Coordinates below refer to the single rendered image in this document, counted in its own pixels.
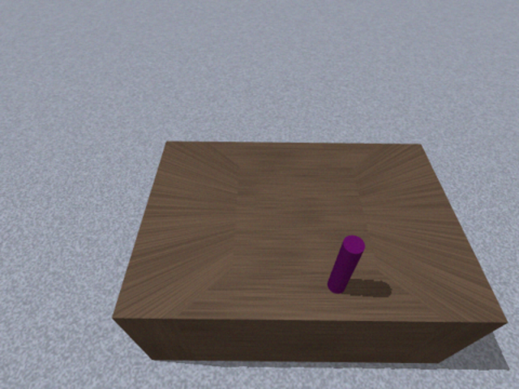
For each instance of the can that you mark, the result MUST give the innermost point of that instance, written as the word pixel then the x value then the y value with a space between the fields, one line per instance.
pixel 350 252

